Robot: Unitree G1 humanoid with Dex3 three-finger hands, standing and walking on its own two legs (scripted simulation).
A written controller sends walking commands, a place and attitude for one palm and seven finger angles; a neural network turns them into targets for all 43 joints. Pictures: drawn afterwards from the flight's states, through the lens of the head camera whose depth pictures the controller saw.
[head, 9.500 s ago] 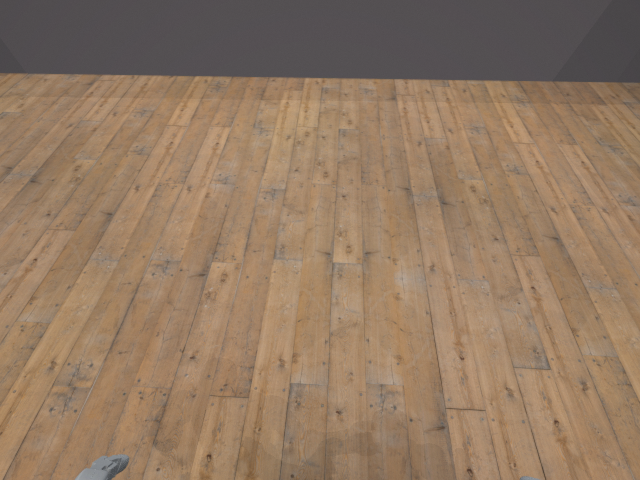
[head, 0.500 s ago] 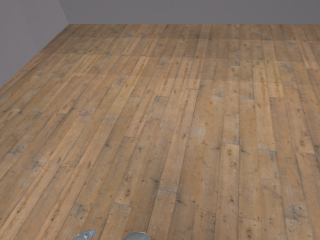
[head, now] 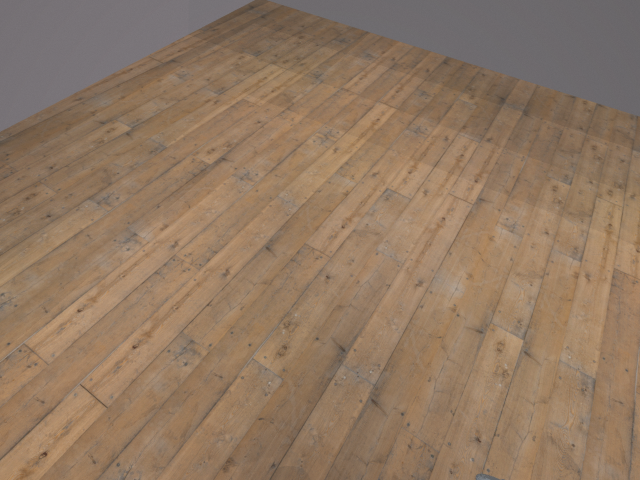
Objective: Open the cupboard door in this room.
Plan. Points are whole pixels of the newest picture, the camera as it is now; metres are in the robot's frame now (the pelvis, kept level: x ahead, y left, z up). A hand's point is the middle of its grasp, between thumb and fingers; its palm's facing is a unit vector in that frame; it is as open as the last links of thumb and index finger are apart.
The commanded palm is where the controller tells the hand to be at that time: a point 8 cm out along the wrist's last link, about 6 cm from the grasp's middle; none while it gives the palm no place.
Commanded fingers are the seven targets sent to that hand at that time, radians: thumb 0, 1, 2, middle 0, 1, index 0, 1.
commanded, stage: turn or walk to find it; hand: left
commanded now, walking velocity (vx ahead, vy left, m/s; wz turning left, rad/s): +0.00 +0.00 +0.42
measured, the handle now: out of the picture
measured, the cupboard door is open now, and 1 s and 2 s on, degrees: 0 0 0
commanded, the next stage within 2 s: stand and wait in 1.52 s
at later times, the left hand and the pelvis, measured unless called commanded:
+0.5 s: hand out of the picture +0.06 +0.17 -0.14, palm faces +0.18 -0.94 -0.29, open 7.4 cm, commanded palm none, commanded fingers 0.00 0.90 0.90 -0.20 -0.30 -0.20 -0.30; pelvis -0.03 -0.04 +0.00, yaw +12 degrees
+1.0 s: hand out of the picture -0.13 +0.18 -0.18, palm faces +0.47 -0.84 -0.25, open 7.4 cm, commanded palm none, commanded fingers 0.00 0.90 0.90 -0.20 -0.30 -0.20 -0.30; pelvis -0.06 -0.02 +0.00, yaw +25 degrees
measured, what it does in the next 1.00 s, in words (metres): steps on the spot, turning left: right foot, then left foot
